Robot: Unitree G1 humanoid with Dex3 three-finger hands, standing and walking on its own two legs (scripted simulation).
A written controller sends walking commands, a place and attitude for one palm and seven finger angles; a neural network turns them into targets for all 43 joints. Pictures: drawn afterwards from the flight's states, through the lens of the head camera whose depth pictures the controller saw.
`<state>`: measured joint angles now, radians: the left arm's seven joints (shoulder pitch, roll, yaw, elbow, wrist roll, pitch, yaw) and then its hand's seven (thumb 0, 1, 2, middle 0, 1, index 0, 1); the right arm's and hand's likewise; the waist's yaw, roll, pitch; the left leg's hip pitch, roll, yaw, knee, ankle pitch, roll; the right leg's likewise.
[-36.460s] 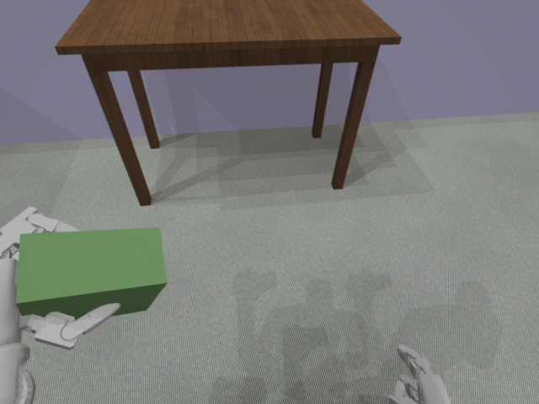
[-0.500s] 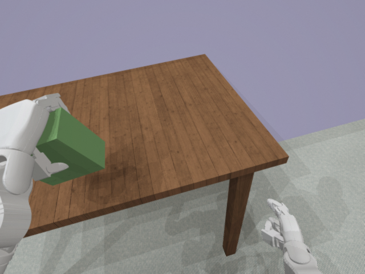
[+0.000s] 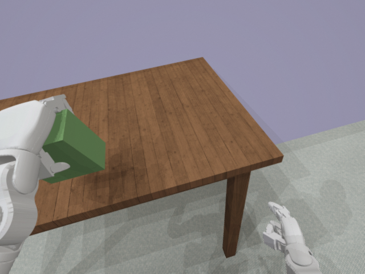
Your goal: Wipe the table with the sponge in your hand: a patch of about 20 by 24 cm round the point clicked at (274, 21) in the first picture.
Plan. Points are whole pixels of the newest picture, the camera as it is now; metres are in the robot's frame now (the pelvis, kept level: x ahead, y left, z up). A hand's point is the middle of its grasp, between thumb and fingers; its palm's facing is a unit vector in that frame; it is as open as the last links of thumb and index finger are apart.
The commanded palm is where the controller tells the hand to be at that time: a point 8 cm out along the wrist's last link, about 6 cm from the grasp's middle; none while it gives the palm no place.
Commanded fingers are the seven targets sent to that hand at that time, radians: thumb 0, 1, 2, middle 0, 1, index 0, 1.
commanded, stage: turn the palm down, sponge in hand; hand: left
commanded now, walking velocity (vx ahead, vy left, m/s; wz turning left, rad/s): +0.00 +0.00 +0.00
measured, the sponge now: (66, 154) +0.25 +0.29 +0.17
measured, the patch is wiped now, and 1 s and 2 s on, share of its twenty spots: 0.00 0.00 0.00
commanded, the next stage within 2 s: move the sponge above the wiping area in 0.14 s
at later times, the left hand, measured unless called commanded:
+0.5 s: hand (51, 142) +0.25 +0.29 +0.22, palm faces +0.26 -0.06 -0.96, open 10.1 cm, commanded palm +0.20 +0.28 +0.28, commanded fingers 0.00 0.10 1.30 -1.20 -1.60 -1.20 -1.60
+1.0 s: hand (59, 143) +0.27 +0.30 +0.19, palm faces +0.17 -0.04 -0.98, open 10.1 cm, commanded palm +0.22 +0.29 +0.27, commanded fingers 0.00 0.10 1.30 -1.20 -1.60 -1.20 -1.60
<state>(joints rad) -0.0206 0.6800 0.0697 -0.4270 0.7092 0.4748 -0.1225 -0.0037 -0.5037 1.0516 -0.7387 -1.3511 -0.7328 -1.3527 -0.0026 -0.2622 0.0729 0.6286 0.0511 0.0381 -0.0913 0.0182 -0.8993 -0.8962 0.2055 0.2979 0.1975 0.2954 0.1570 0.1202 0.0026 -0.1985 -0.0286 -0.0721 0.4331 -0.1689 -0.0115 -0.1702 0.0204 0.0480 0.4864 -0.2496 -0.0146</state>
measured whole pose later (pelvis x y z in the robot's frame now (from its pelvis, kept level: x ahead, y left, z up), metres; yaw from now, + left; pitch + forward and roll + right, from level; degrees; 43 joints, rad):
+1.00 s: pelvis +0.00 +0.00 +0.00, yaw +0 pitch -3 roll +1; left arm -0.10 0.66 0.01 -0.22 0.79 0.46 -0.16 0.00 -0.50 1.05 -0.74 -1.35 -0.73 -1.35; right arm 0.03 -0.27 0.06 0.64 0.05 0.03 -0.08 0.02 -0.90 -0.90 0.21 0.30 0.20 0.30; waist 0.14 0.12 -0.01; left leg -0.21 -0.03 -0.07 0.44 -0.18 -0.01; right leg -0.18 0.02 0.04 0.49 -0.26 -0.02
